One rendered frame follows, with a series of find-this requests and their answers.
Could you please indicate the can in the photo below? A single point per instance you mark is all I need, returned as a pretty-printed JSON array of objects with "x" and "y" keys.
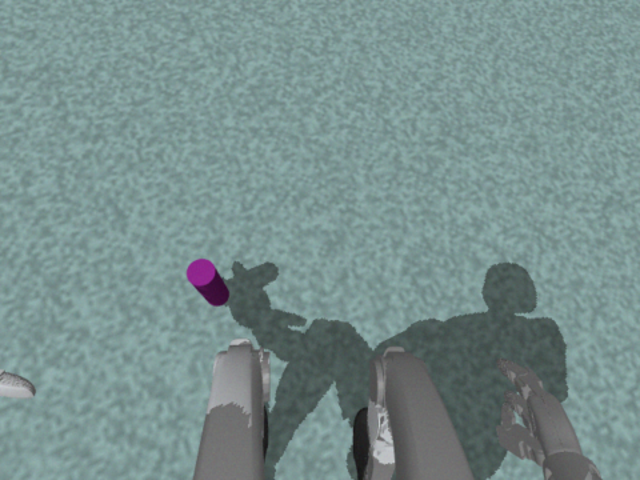
[{"x": 203, "y": 275}]

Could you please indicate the right robot foot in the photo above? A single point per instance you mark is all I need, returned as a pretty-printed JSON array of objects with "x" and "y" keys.
[{"x": 361, "y": 443}]

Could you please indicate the left robot hand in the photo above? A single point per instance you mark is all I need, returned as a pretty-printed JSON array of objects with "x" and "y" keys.
[{"x": 14, "y": 386}]

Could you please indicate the right robot hand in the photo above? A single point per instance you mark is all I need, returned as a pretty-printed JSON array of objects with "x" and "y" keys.
[{"x": 542, "y": 415}]

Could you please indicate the right robot arm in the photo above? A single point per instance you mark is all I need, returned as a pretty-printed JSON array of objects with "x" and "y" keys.
[{"x": 569, "y": 466}]

